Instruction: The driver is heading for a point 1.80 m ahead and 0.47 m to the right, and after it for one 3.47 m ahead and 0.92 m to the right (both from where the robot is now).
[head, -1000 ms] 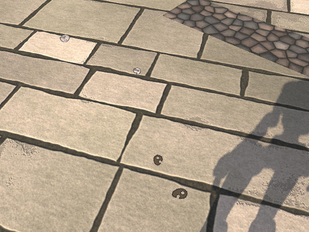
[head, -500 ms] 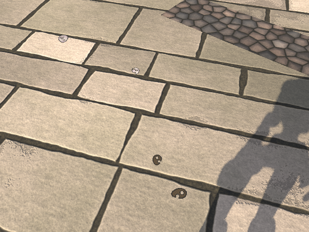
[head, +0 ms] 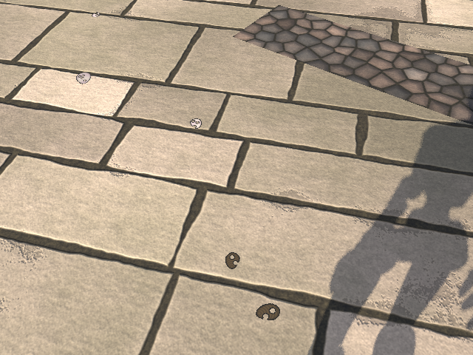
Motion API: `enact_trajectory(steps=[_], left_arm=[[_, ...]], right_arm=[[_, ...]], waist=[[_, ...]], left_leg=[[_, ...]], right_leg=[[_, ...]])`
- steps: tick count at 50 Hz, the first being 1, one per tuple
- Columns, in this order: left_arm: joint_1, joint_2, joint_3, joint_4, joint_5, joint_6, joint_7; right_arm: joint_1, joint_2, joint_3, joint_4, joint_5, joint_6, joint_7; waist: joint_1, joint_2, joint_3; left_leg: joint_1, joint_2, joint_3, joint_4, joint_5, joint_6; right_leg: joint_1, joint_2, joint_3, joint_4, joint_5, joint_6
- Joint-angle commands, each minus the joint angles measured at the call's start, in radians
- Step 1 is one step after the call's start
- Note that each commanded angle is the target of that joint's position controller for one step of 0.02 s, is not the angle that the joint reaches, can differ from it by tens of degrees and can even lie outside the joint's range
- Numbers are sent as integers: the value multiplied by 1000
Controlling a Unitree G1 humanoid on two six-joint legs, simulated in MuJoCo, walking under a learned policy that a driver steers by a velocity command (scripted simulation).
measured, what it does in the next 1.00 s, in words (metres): walks ahead: left foot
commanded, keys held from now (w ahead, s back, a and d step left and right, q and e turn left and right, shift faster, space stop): w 1.00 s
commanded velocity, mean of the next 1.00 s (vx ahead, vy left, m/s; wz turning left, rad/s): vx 0.45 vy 0.00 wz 0.00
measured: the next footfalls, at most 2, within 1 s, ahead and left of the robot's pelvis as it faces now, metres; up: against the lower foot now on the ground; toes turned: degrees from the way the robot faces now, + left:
left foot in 0.54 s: +0.41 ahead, +0.03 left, +0.00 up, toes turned +4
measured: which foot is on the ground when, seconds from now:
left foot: down 0.00-0.08, up 0.10-0.52, down 0.54-1.00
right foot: down 0.00-0.54, up 0.56-1.00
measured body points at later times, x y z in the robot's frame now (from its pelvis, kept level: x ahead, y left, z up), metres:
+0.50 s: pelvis +0.22 -0.03 -0.02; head +0.26 -0.03 +0.43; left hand +0.08 +0.17 -0.15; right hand +0.41 -0.24 -0.14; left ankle +0.37 +0.04 -0.72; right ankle +0.02 -0.10 -0.74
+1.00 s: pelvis +0.51 -0.03 +0.00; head +0.54 -0.03 +0.45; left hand +0.69 +0.17 -0.13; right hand +0.40 -0.25 -0.15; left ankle +0.37 +0.03 -0.74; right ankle +0.67 -0.14 -0.71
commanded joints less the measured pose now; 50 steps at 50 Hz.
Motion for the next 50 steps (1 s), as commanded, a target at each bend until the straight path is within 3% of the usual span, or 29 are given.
enact_trajectory(steps=[1, 3, 4, 5, 6, 7, 8, 9, 11, 14, 18, 21, 23, 25, 26, 27, 28, 29, 30, 31, 33, 35, 37, 40, 42, 47, 50], left_arm=[[-69, 53, 14, -100, -7, -46, -18], [83, 27, 19, -53, -23, -60, -17], [193, 49, 31, -14, -22, -64, -11], [324, 143, 57, 5, -9, -71, 0], [411, 215, 78, 35, -20, -58, -2], [309, 155, 64, 9, -15, -51, -1], [218, 132, 56, -26, -15, -57, -5], [160, 120, 51, -48, -15, -65, -6], [149, 86, 35, -49, -18, -83, -2], [232, 76, 23, -13, -21, -94, 1], [242, 74, 9, -12, -18, -97, 5], [252, 100, 10, -4, -17, -102, 12], [229, 125, 16, -4, -17, -109, 15], [192, 152, 24, -11, -17, -105, 18], [170, 157, 27, -17, -24, -101, 15], [187, 109, 17, -42, -26, -99, 7], [298, 24, 14, -49, -55, -94, -7], [199, 110, 32, -72, -32, -87, -6], [84, 121, 39, -110, -22, -90, -11], [51, 103, 40, -118, -20, -92, -13], [76, 58, 38, -110, 3, -67, -21], [73, 40, 38, -118, 6, -47, -29], [-10, 57, 42, -153, 6, -33, -35], [-173, 74, 43, -213, -1, -30, -41], [-263, 65, 37, -243, -10, -33, -44], [-404, 67, 30, -291, -18, -40, -44], [-398, 86, 38, -303, -16, -52, -39]], right_arm=[[58, -151, -37, -17, -3, -18, 2], [-40, -132, -37, -47, 15, -25, 5], [-77, -109, -32, -68, 11, -34, 7], [-110, -35, -11, -102, 15, -49, 16], [-123, -58, -16, -136, -8, -56, 25], [-138, -97, -26, -135, -33, -57, 35], [-138, -66, -20, -132, -28, -63, 46], [-126, -48, -17, -125, -17, -70, 55], [-127, -61, -24, -122, -19, -63, 65], [-183, -59, -28, -149, -16, -45, 66], [-391, -35, -12, -234, -4, -38, 67], [-458, -41, -4, -266, 5, -37, 63], [-393, -77, -16, -258, 6, -40, 51], [-162, -124, -42, -188, 7, -53, 37], [-19, -149, -58, -142, -2, -60, 29], [119, -232, -82, -118, -28, -63, 22], [100, -269, -92, -131, -23, -52, 32], [-20, -239, -88, -144, 10, -47, 41], [-113, -165, -67, -161, 15, -55, 44], [-145, -107, -51, -154, 8, -66, 45], [-123, -56, -29, -126, 2, -88, 34], [-68, -74, -27, -105, 4, -104, 29], [-30, -107, -29, -97, 5, -109, 29], [26, -109, -22, -95, 8, -105, 31], [64, -105, -17, -91, 9, -104, 31], [159, -114, -14, -64, 3, -102, 21], [143, -132, -19, -60, -7, -100, 12]], waist=[[2, 117, 205], [92, 81, 187], [133, 18, 163], [185, -210, 107], [179, -297, 110], [115, -134, 185], [76, -64, 214], [47, -44, 209], [26, -49, 176], [26, -81, 142], [51, -99, 180], [56, -124, 180], [11, -131, 130], [-92, -131, 7], [-158, -113, -58], [-183, 0, -162], [-93, 202, -260], [-73, 60, -153], [-51, 21, -11], [-15, -37, 74], [46, -26, 88], [64, 1, 89], [62, 20, 110], [26, 30, 137], [1, 39, 138], [-47, 62, 133], [-17, 69, 122]], left_leg=[[-73, 309, -393, -288, -343, 184], [-248, 213, -245, -194, -244, 126], [-369, 151, -164, -75, -180, 93], [-507, 23, 10, 250, -119, 39], [-638, -16, 83, 481, -209, 26], [-655, 56, 35, 619, -152, 35], [-650, 87, 17, 652, -58, 35], [-619, 110, 14, 644, 19, 25], [-589, 119, 44, 619, 96, 3], [-616, 97, 99, 599, 134, -14], [-568, 62, 162, 367, 208, -22], [-432, 23, 204, 192, 238, 9], [-310, -13, 206, 156, 221, 52], [-91, -43, 179, 108, 203, 95], [95, -6, 142, 40, 220, 117], [296, 226, -121, 18, 41, 163], [465, 479, -677, -145, -17, 327], [345, 433, -644, -223, -177, 318], [198, 402, -496, -252, -175, 280], [59, 359, -389, -287, -43, 241], [-72, 279, -226, -302, 144, 182], [-89, 254, -153, -309, 270, 173], [-80, 237, -102, -332, 305, 167], [-32, 210, -51, -348, 393, 144], [-3, 194, -18, -339, 475, 121], [173, 223, 0, -292, 619, 114], [258, 256, 12, -207, 813, 116]], right_leg=[[-187, -34, 9, 0, -20, -19], [128, 20, -41, -207, 109, -24], [321, 5, 9, -267, 123, -23], [463, -219, 355, -452, -110, -64], [463, -382, 649, -546, -243, -140], [358, -380, 624, -538, -261, -152], [287, -344, 540, -545, -185, -142], [258, -300, 447, -559, -64, -124], [269, -237, 302, -557, 189, -100], [319, -200, 174, -501, 596, -90], [256, -163, 97, -507, 767, -82], [250, -175, 72, -497, 908, -81], [292, -195, 54, -397, 1156, -71], [319, -199, 43, -134, 1262, -63], [232, -174, 25, 64, 1118, -58], [51, -111, -9, 378, 704, -54], [-265, 89, 22, 768, -74, -23], [-371, 19, 108, 795, 11, -44], [-402, -28, 105, 746, 97, -49], [-356, -61, 103, 670, 141, -49], [-239, -93, 105, 568, 157, -28], [-232, -96, 81, 507, 166, -10], [-301, -110, 56, 435, 224, 7], [-385, -119, 18, 275, 343, 29], [-373, -102, -9, 146, 407, 36], [-374, -56, -47, -34, 438, 13], [-318, -25, -52, -99, 343, -29]])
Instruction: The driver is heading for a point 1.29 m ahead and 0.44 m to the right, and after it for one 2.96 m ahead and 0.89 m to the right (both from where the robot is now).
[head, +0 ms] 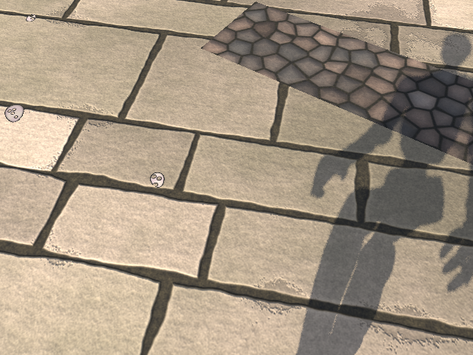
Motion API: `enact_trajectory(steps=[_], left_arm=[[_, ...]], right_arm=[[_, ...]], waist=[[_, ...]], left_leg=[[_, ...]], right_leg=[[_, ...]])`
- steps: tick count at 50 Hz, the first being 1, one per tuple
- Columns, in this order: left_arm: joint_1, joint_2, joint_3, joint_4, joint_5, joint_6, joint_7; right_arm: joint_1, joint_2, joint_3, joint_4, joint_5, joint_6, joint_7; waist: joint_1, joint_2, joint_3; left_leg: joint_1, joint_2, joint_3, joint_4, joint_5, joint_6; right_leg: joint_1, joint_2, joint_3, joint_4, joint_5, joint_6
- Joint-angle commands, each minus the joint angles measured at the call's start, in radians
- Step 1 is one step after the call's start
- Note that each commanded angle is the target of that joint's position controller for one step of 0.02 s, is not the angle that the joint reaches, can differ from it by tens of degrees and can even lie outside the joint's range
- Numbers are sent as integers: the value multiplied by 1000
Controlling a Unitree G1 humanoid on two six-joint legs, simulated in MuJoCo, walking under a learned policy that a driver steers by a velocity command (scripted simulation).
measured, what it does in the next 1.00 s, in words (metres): walks ahead, turning right: right foot, then left foot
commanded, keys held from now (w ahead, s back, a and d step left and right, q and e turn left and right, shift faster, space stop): w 0.02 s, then e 0.70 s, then w+e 0.28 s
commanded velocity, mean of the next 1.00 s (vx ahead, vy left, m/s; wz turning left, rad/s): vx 0.19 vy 0.00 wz -0.45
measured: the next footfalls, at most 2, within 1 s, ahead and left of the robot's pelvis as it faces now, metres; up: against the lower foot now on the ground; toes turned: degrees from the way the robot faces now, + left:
right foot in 0.08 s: +0.22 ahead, -0.09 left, +0.00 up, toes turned -4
left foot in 0.68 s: +0.27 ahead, +0.09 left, +0.00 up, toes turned -22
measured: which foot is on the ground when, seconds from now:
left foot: down 0.00-0.08, up 0.10-0.66, down 0.68-1.00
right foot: up 0.00-0.06, down 0.08-0.68, up 0.70-1.00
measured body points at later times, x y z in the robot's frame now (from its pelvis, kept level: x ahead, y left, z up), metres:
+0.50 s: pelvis +0.16 -0.02 +0.01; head +0.20 -0.04 +0.46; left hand +0.21 +0.24 -0.13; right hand +0.27 -0.28 -0.12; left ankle +0.25 +0.11 -0.68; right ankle +0.18 -0.09 -0.74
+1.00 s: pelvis +0.22 +0.01 +0.02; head +0.25 +0.02 +0.46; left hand +0.45 +0.19 -0.12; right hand +0.13 -0.26 -0.09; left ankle +0.23 +0.10 -0.74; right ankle +0.16 -0.13 -0.66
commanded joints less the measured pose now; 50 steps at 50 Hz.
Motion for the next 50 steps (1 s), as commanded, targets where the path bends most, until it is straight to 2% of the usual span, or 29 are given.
enact_trajectory(steps=[1, 2, 3, 4, 5, 6, 7, 8, 9, 10, 11, 14, 17, 21, 24, 28, 30, 32, 33, 34, 35, 36, 37, 38, 39, 40, 42, 44, 50], left_arm=[[0, 81, 22, -56, 0, -24, 10], [114, 93, 31, -16, 3, -32, 18], [277, 103, 42, 44, 12, -44, 27], [428, 157, 58, 85, 37, -54, 35], [497, 263, 85, 95, 46, -50, 35], [452, 240, 84, 93, -12, -34, 23], [326, 203, 70, 70, -21, -35, 20], [269, 145, 56, 62, -15, -37, 20], [250, 120, 49, 58, -15, -37, 26], [245, 96, 40, 65, -19, -34, 34], [259, 98, 38, 67, -17, -35, 35], [272, 170, 54, 48, -5, -35, 33], [306, 179, 56, 33, -1, -17, 33], [353, 195, 67, 11, -3, 9, 38], [374, 206, 77, -3, 2, 26, 45], [366, 225, 91, -28, 9, 46, 49], [339, 232, 96, -44, 8, 54, 48], [274, 235, 99, -68, -4, 64, 46], [239, 224, 96, -85, -14, 68, 47], [271, 155, 79, -102, -20, 67, 47], [347, 125, 75, -117, -25, 67, 54], [328, 217, 92, -100, 10, 72, 54], [310, 235, 99, -90, 13, 74, 45], [300, 224, 99, -83, 16, 81, 34], [283, 218, 96, -89, 20, 87, 17], [277, 215, 93, -92, 20, 91, -1], [231, 210, 87, -110, 16, 90, -23], [181, 199, 81, -129, 17, 86, -33], [81, 178, 69, -175, 17, 79, -50]], right_arm=[[41, -153, -27, -13, -6, -4, -12], [25, -162, -31, -11, -9, -2, -15], [5, -164, -32, -14, 0, 2, -16], [5, -142, -24, -33, 15, -1, -18], [143, -46, -7, -44, 65, 2, -10], [110, -130, -34, -37, 35, 7, -15], [-1, -120, -34, -81, 19, 5, -16], [-81, -114, -34, -104, 5, 1, -16], [-120, -121, -42, -121, -6, 9, -14], [-122, -116, -44, -135, -16, 25, -9], [-117, -102, -45, -142, -17, 41, -8], [-120, -79, -42, -165, -12, 74, -12], [-211, -107, -46, -209, -9, 94, -18], [-330, -131, -48, -258, -1, 115, -22], [-390, -137, -46, -287, 4, 118, -27], [-406, -141, -40, -313, 19, 107, -36], [-377, -145, -39, -319, 28, 99, -41], [-298, -144, -37, -310, 33, 89, -44], [-249, -160, -41, -302, 24, 81, -48], [-251, -231, -55, -311, 7, 76, -58], [-323, -326, -66, -352, 4, 85, -57], [-287, -290, -68, -346, 3, 92, -50], [-305, -221, -49, -355, 4, 92, -43], [-348, -188, -40, -364, 0, 94, -36], [-357, -187, -39, -373, -5, 94, -35], [-338, -196, -41, -373, -6, 92, -35], [-272, -214, -50, -356, -4, 79, -27], [-210, -231, -59, -336, -1, 59, -22], [-130, -246, -74, -302, -4, 29, -7]], waist=[[67, 107, 13], [114, 110, -38], [180, 90, -112], [227, 59, -211], [184, -183, -364], [160, -69, -401], [122, -43, -251], [113, 8, -147], [94, 16, -98], [66, 3, -89], [52, 2, -90], [24, -4, -134], [43, -40, -138], [82, -66, -122], [106, -81, -92], [119, -96, -86], [110, -106, -95], [62, -101, -100], [36, -78, -100], [70, 87, -114], [127, 277, -114], [97, 196, -130], [111, 107, -113], [124, 91, -70], [117, 148, -58], [102, 195, -42], [74, 167, -25], [50, 132, -19], [17, 132, 4]], left_leg=[[21, 299, -93, 128, 940, 96], [32, 288, -70, 253, 1061, 79], [-12, 253, -31, 441, 1039, 52], [-208, 217, -10, 683, 745, 26], [-562, 28, 50, 1122, -37, -35], [-609, 26, -86, 1231, -194, -36], [-668, 79, -114, 1211, -129, -40], [-690, 105, -112, 1154, -88, -43], [-679, 123, -114, 1101, -63, -47], [-635, 131, -114, 1046, -47, -55], [-603, 124, -113, 1009, -39, -63], [-578, 107, -96, 926, -21, -92], [-609, 109, -92, 849, 31, -108], [-655, 110, -113, 773, 65, -115], [-675, 98, -130, 708, 30, -115], [-619, 64, -140, 604, -59, -104], [-551, 48, -144, 513, -90, -93], [-406, 36, -134, 303, -15, -82], [-285, 70, -148, 151, 91, -75], [-177, 266, -315, 49, 126, -31], [-126, 507, -567, 62, 453, 92], [-199, 537, -546, 87, 558, 185], [-232, 463, -454, 76, 412, 165], [-264, 379, -357, 52, 201, 112], [-251, 325, -309, 23, 53, 75], [-234, 301, -285, 0, -6, 71], [-188, 311, -270, -27, -32, 78], [-120, 337, -257, -40, -8, 84], [-64, 380, -173, -73, -5, 91]], right_leg=[[80, 64, -32, -58, -97, -47], [186, 100, -43, -86, -108, -67], [368, 114, -51, -171, 1, -89], [626, -26, 81, -136, 160, -128], [931, -361, 545, -131, 516, -334], [881, -354, 638, -191, 699, -362], [752, -313, 484, -199, 755, -333], [640, -259, 399, -232, 740, -290], [559, -208, 342, -263, 700, -252], [486, -166, 301, -288, 666, -228], [453, -148, 283, -288, 706, -213], [392, -128, 259, -281, 742, -218], [366, -107, 280, -284, 622, -195], [389, -102, 366, -301, 323, -169], [418, -106, 433, -293, 185, -176], [440, -108, 506, -243, 235, -185], [445, -103, 548, -217, 299, -173], [402, -59, 560, -184, 248, -119], [329, -13, 540, -142, 128, -68], [219, 80, 423, 16, -181, -8], [29, 248, 211, 203, -583, 36], [42, 167, 168, 414, -600, 53], [54, 132, 187, 467, -512, 54], [45, 108, 182, 483, -422, 58], [12, 103, 169, 503, -360, 63], [-21, 99, 157, 522, -329, 73], [-69, 88, 150, 515, -281, 86], [-113, 72, 152, 471, -250, 97], [-146, 23, 119, 327, -206, 95]])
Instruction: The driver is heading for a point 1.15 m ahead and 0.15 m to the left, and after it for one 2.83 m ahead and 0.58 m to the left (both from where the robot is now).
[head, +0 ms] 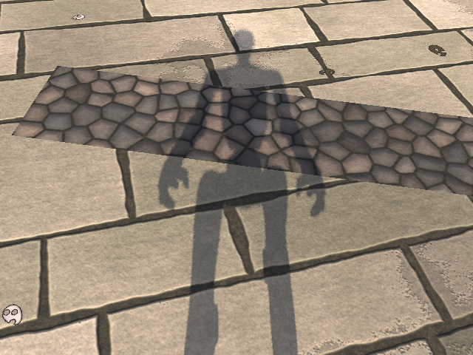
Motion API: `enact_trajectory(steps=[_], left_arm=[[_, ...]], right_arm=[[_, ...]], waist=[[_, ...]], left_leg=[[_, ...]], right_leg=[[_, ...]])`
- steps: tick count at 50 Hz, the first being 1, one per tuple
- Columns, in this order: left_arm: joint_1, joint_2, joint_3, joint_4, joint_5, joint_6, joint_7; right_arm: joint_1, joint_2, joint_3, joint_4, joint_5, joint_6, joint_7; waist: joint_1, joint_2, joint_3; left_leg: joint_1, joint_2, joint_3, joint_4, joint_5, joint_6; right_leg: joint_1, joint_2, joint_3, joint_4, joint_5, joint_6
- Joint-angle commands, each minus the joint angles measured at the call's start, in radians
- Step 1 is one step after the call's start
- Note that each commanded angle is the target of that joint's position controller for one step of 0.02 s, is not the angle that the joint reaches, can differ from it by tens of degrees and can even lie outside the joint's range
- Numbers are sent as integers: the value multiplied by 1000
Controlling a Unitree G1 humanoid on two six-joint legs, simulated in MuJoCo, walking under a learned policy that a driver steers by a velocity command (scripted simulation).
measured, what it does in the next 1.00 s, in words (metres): walks ahead: right foot, then left foot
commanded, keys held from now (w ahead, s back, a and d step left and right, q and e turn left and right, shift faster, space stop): w+e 0.08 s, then w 0.20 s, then w+q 0.72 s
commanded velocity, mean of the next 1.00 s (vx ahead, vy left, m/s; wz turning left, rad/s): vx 0.46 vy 0.00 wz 0.11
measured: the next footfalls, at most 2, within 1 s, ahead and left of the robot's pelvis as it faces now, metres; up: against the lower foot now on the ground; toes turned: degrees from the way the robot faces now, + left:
right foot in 0.24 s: +0.17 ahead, -0.16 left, +0.00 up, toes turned -10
left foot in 0.78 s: +0.48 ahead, -0.05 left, +0.00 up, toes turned +8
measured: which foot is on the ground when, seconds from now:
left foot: down 0.00-0.24, up 0.26-0.76, down 0.78-1.00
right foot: up 0.00-0.22, down 0.24-0.80, up 0.82-1.00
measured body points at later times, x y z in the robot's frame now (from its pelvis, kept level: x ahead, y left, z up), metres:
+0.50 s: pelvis +0.19 -0.10 +0.00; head +0.20 -0.12 +0.44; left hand +0.26 +0.15 -0.13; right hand +0.22 -0.37 -0.15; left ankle +0.26 +0.05 -0.67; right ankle +0.13 -0.15 -0.75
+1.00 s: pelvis +0.45 -0.08 -0.01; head +0.48 -0.07 +0.44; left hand +0.54 +0.19 -0.13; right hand +0.54 -0.35 -0.14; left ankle +0.44 -0.06 -0.75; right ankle +0.52 -0.25 -0.67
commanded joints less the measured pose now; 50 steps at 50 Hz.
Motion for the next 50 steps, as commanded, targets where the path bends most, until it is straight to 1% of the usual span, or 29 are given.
enact_trajectory(steps=[1, 6, 9, 10, 11, 12, 13, 14, 15, 16, 17, 18, 19, 20, 22, 26, 33, 35, 37, 38, 39, 40, 41, 42, 43, 44, 45, 46, 50], left_arm=[[-129, 34, -3, -107, -1, -20, -12], [-222, 3, -25, -159, 1, -37, -23], [-202, 10, -29, -162, 10, -49, -15], [-155, 9, -29, -149, 12, -55, -8], [-49, 6, -25, -112, 17, -68, 2], [106, 42, -7, -49, 25, -82, 17], [256, 134, 13, -36, 38, -93, 37], [273, 246, 32, -34, 0, -91, 49], [203, 201, 20, -34, -10, -88, 55], [136, 136, -1, -43, -9, -94, 57], [83, 83, -17, -45, -8, -102, 56], [47, 42, -32, -43, -16, -112, 58], [47, 43, -34, -39, -19, -123, 63], [69, 27, -38, -24, -21, -135, 63], [96, 42, -34, -6, -23, -147, 68], [163, 16, -45, 32, -19, -156, 75], [233, 28, -56, 98, -19, -155, 100], [234, 63, -52, 109, -17, -150, 112], [207, 101, -42, 107, -10, -135, 123], [188, 116, -36, 96, -5, -127, 121], [145, 126, -33, 75, -12, -125, 111], [166, 31, -52, 40, 0, -134, 97], [171, 16, -52, -25, -21, -140, 78], [77, 55, -52, -35, -10, -154, 73], [55, 63, -52, -50, -21, -167, 67], [63, 60, -50, -39, -19, -166, 70], [83, 49, -53, -34, -2, -146, 71], [102, 37, -57, -34, 11, -125, 70], [10, 25, -60, -84, 13, -88, 58]], right_arm=[[48, -158, -43, -30, -2, -23, 5], [84, -154, -44, 0, -8, -31, 19], [98, -178, -48, 21, -5, -19, 25], [94, -183, -47, 27, 1, -13, 27], [74, -180, -42, 30, 10, -7, 29], [81, -153, -29, 29, 12, -5, 31], [66, -82, -3, -25, 15, -4, 39], [53, -83, -9, -65, 3, -4, 44], [2, -143, -25, -52, 1, 4, 43], [2, -126, -21, -42, 18, -3, 54], [28, -110, -18, -17, 24, -4, 59], [57, -104, -20, 12, 9, 10, 62], [101, -90, -17, 27, 2, 21, 66], [102, -92, -20, 40, 2, 29, 67], [74, -81, -23, 41, 7, 37, 71], [-67, -65, -20, 8, 5, 40, 73], [-268, -22, 17, -74, -5, 31, 87], [-234, -42, 12, -76, -4, 34, 81], [-93, -78, -2, -43, -7, 35, 72], [19, -113, -18, -10, -10, 30, 67], [151, -153, -40, 26, -20, 22, 57], [167, -242, -63, 31, -13, 24, 41], [129, -295, -78, 10, 3, 31, 44], [81, -248, -73, 9, 23, 35, 40], [31, -200, -59, 1, 24, 35, 36], [-8, -158, -49, 1, 18, 31, 35], [-31, -143, -42, -6, 25, 23, 31], [-31, -136, -36, -5, 28, 10, 31], [27, -179, -45, 7, 28, -11, 30]], waist=[[-37, 158, 63], [-54, 174, 85], [-36, 198, 79], [-9, 188, 65], [54, 144, 21], [112, 56, -87], [179, -134, -220], [153, -243, -215], [131, -74, -102], [88, -39, -32], [47, -22, 0], [18, -23, 26], [4, -76, 9], [2, -54, 22], [-2, -39, 31], [24, -22, 86], [53, -7, 119], [27, -34, 68], [-41, -67, -16], [-90, -64, -80], [-170, -12, -139], [-118, 169, -189], [-65, 271, -260], [-76, 96, -129], [-40, 42, -30], [10, -31, 33], [40, -43, 41], [56, -8, 41], [41, 50, 29]], left_leg=[[126, 283, -210, -156, -113, 137], [58, 286, -94, -123, -24, 126], [21, 296, -59, -67, 134, 119], [7, 299, -44, -17, 223, 114], [-35, 272, 10, 117, 361, 98], [-114, 212, 79, 332, 401, 70], [-374, 142, 113, 663, 66, 20], [-619, 4, 6, 871, -357, -1], [-674, 65, -111, 949, -276, 19], [-629, 92, -137, 920, -174, 30], [-570, 112, -144, 868, -113, 30], [-536, 118, -145, 845, -69, 25], [-493, 106, -151, 848, -40, 16], [-496, 91, -165, 870, -22, 15], [-540, 70, -181, 875, 22, 5], [-659, 47, -175, 779, 133, 0], [-585, 4, -12, 424, 185, 45], [-484, -55, 38, 383, 112, 88], [-337, -105, 46, 376, 13, 140], [-202, -120, 15, 340, -24, 171], [0, -92, -65, 228, -21, 217], [194, 162, -389, 235, 25, 281], [388, 315, -916, 86, -15, 460], [292, 301, -798, 12, -72, 412], [146, 278, -693, -20, -20, 367], [28, 230, -602, -38, 103, 317], [-48, 182, -523, -50, 180, 289], [-106, 149, -466, -48, 311, 276], [-122, 74, -385, -60, 409, 243]], right_leg=[[-211, -28, -27, -75, 22, -6], [-86, -36, -91, -261, 10, -56], [51, 0, -149, -357, -55, -106], [128, 20, -160, -404, -47, -126], [287, 54, -170, -491, 22, -145], [515, 69, -144, -533, 27, -158], [778, -206, 222, -627, -253, -215], [805, -391, 635, -784, -241, -290], [715, -368, 494, -755, -143, -277], [596, -314, 345, -751, -7, -243], [512, -255, 223, -777, 102, -200], [471, -198, 132, -802, 159, -153], [440, -197, 84, -813, 231, -149], [440, -180, 39, -806, 366, -126], [443, -181, -14, -827, 404, -121], [482, -183, -98, -853, 494, -115], [591, -198, -225, -808, 801, -106], [645, -210, -254, -694, 1105, -92], [659, -232, -267, -473, 1291, -90], [611, -237, -260, -297, 1223, -100], [471, -198, -276, -28, 969, -102], [208, -74, -266, 287, 87, -95], [-158, 101, -74, 546, -294, -65], [-265, 8, 22, 510, -171, -78], [-238, -28, 8, 421, -80, -74], [-180, -60, -1, 334, -49, -63], [-116, -77, -2, 283, -40, -43], [-60, -90, -7, 240, -41, -26], [-96, -93, -55, 71, 53, 24]])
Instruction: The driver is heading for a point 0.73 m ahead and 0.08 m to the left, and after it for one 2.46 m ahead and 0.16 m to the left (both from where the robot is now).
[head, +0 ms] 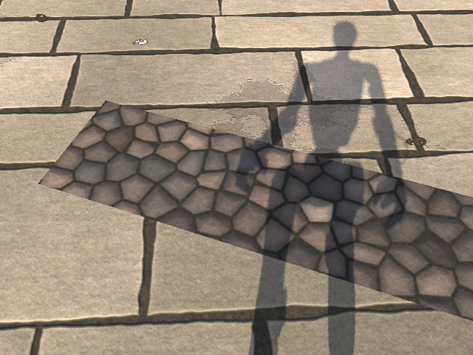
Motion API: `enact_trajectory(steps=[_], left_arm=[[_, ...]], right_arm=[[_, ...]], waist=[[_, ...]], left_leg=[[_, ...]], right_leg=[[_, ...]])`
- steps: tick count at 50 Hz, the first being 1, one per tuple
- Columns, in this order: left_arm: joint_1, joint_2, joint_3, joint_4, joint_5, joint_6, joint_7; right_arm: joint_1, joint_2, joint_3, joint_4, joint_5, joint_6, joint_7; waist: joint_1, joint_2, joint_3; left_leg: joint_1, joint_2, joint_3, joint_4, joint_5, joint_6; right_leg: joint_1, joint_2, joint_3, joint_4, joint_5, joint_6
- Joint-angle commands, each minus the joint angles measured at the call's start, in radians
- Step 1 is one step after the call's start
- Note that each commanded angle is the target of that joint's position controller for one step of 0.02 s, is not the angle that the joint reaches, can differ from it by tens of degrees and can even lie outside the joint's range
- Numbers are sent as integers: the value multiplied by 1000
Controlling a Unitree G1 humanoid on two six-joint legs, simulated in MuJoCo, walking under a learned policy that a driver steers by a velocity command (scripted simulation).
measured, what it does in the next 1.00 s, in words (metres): walks ahead, turning left: right foot, then left foot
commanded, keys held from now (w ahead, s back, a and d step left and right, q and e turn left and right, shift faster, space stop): w+q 0.60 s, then w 0.24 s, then w+e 0.16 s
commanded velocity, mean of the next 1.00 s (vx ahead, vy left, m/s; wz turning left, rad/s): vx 0.50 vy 0.00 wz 0.44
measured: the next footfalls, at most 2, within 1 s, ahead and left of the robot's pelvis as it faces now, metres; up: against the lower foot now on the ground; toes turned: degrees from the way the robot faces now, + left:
right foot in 0.32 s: +0.38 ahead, -0.12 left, +0.00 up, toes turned +13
left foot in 0.84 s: +0.53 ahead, +0.18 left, +0.00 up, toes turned +30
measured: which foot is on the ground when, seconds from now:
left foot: down 0.00-0.30, up 0.32-0.82, down 0.84-1.00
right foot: up 0.00-0.30, down 0.32-0.86, up 0.88-1.00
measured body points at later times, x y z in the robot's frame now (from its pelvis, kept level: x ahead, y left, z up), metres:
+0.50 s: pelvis +0.28 -0.05 +0.00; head +0.31 -0.05 +0.45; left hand +0.31 +0.25 -0.10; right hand +0.45 -0.29 -0.13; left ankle +0.20 +0.05 -0.65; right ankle +0.34 -0.13 -0.74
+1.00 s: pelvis +0.51 +0.09 +0.00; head +0.53 +0.12 +0.45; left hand +0.42 +0.33 -0.14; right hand +0.73 -0.08 -0.11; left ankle +0.50 +0.16 -0.74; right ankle +0.51 -0.07 -0.65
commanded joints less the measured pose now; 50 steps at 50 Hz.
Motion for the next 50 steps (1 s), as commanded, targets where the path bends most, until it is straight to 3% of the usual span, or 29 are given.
enact_trajectory(steps=[1, 5, 10, 12, 14, 15, 16, 17, 18, 19, 20, 22, 23, 26, 30, 33, 37, 39, 40, 41, 42, 43, 44, 45, 46, 47, 48, 49, 50], left_arm=[[5, 84, 19, -60, 2, 19, -7], [-138, 86, 15, -113, -5, 19, -12], [-267, 95, 2, -171, -14, 1, -19], [-225, 119, 7, -171, -19, -8, -15], [-35, 168, 26, -115, -23, -19, 1], [107, 195, 38, -83, -19, -31, 13], [265, 262, 55, -78, 7, -37, 33], [223, 339, 73, -88, 20, -23, 34], [161, 251, 68, -96, -2, -9, 27], [96, 159, 46, -105, -12, -8, 23], [66, 122, 36, -97, -10, -11, 19], [92, 111, 31, -67, -16, -23, 21], [109, 118, 34, -54, -21, -35, 16], [138, 123, 41, -33, -32, -57, 5], [182, 126, 46, -2, -29, -54, 4], [214, 127, 44, 22, -29, -54, 0], [283, 155, 47, 69, -29, -42, 5], [303, 175, 49, 94, -28, -28, 9], [305, 188, 50, 104, -28, -21, 11], [301, 190, 47, 109, -32, -13, 13], [296, 170, 38, 98, -37, -13, 14], [326, 69, 10, 39, -65, -19, 0], [327, 107, 26, 33, -57, -14, 0], [224, 148, 43, 21, -46, -7, 6], [202, 110, 32, 17, -55, -13, 1], [220, 98, 33, 38, -52, -9, -2], [250, 90, 36, 59, -36, 8, -6], [293, 74, 34, 77, -23, 22, -13], [292, 73, 38, 82, -21, 31, -19]], right_arm=[[43, -144, -31, -54, 4, -24, -6], [126, -146, -34, -49, 4, -15, -10], [172, -159, -36, -57, -13, -10, -22], [131, -176, -40, -73, -16, -12, -31], [60, -198, -44, -95, -17, -19, -25], [39, -195, -42, -98, -7, -26, -14], [57, -113, -18, -128, 5, -36, -6], [204, -28, -1, -154, 30, -28, -7], [174, -128, -9, -121, -13, -10, -18], [88, -142, -15, -123, -23, -4, -9], [49, -125, -12, -131, -22, -2, 0], [40, -103, -10, -133, -34, 19, 21], [43, -92, -7, -138, -35, 28, 28], [-33, -76, -1, -171, -37, 41, 41], [-170, -56, 8, -224, -34, 39, 54], [-266, -21, 27, -252, -35, 29, 63], [-351, -22, 37, -278, -43, 22, 61], [-339, -35, 34, -274, -51, 17, 51], [-285, -43, 29, -257, -55, 11, 45], [-160, -55, 20, -213, -60, 0, 38], [0, -94, 3, -158, -73, -9, 26], [127, -202, -24, -144, -92, -12, 7], [147, -244, -39, -139, -45, -2, -3], [86, -213, -34, -133, -24, -2, -10], [29, -150, -16, -124, -24, -11, -12], [-19, -97, -1, -120, -26, -20, -9], [-62, -61, 11, -116, -19, -26, -9], [-68, -54, 15, -116, -19, -35, -9], [-58, -48, 15, -107, -20, -47, -9]], waist=[[12, 31, -10], [-53, 73, -19], [-93, 95, -11], [-56, 106, -18], [33, 105, -92], [111, 59, -171], [155, -48, -322], [50, -293, -409], [38, -136, -306], [36, -29, -159], [24, -2, -89], [7, -70, -44], [1, -98, -49], [0, -83, -37], [21, -67, -6], [45, -66, 10], [69, -68, 33], [53, -76, 17], [24, -84, -22], [-37, -68, -94], [-101, -38, -196], [-128, 155, -358], [-116, 208, -433], [-105, 83, -286], [-63, 76, -157], [-20, 51, -92], [17, 67, -52], [32, 122, -52], [37, 112, -48]], left_leg=[[-12, 247, -244, -163, 404, 108], [105, 238, -274, -129, 416, 62], [213, 270, -341, -63, 495, 68], [202, 286, -369, -26, 530, 40], [133, 255, -358, 126, 700, -7], [67, 197, -314, 317, 665, -31], [-65, 139, -248, 592, 348, -47], [-371, -12, -139, 845, -391, -79], [-465, 93, -127, 931, -311, -67], [-455, 133, -112, 905, -204, -72], [-433, 164, -98, 860, -151, -80], [-385, 200, -80, 816, -120, -92], [-377, 202, -71, 815, -112, -95], [-461, 223, -62, 796, -52, -105], [-547, 233, -32, 665, 75, -122], [-477, 218, 7, 454, 167, -113], [-403, 192, 72, 276, 96, -76], [-340, 156, 99, 221, 0, -43], [-259, 124, 112, 192, -38, -24], [-99, 91, 120, 119, -8, -1], [153, 133, 57, 106, 16, 27], [507, 454, -344, 88, -64, 124], [541, 620, -672, -36, 106, 199], [437, 556, -482, -22, 192, 162], [284, 511, -338, -53, 248, 121], [180, 461, -242, -96, 255, 64], [92, 415, -167, -142, 226, 16], [32, 414, -135, -170, 239, 18], [27, 409, -113, -192, 258, 23]], right_leg=[[-47, 7, -60, -111, 111, 36], [-120, 35, -57, -282, 230, 41], [-109, 86, -52, -464, 239, 13], [8, 103, -33, -547, 212, -12], [291, 153, -45, -601, 136, -49], [496, 117, -25, -662, 169, -76], [732, -117, 205, -686, -59, -121], [916, -368, 681, -798, -101, -246], [794, -333, 728, -826, -270, -250], [637, -275, 540, -852, -250, -222], [540, -220, 390, -874, -111, -197], [444, -144, 194, -914, 70, -156], [434, -147, 156, -918, 150, -164], [457, -154, 54, -953, 259, -182], [496, -134, -80, -966, 358, -178], [489, -109, -150, -963, 394, -165], [572, -148, -173, -945, 476, -162], [638, -162, -188, -858, 697, -157], [658, -162, -202, -762, 854, -151], [638, -143, -234, -604, 916, -136], [502, -114, -251, -401, 766, -117], [154, -15, -262, -42, 287, -74], [-16, 126, -140, 197, -265, -61], [-92, 78, -18, 226, -194, -76], [-81, 49, -6, 160, -131, -84], [-36, 21, -6, 76, -92, -86], [16, 11, -9, 32, -58, -79], [77, 14, -14, 22, -34, -71], [75, 21, -16, 29, -12, -67]])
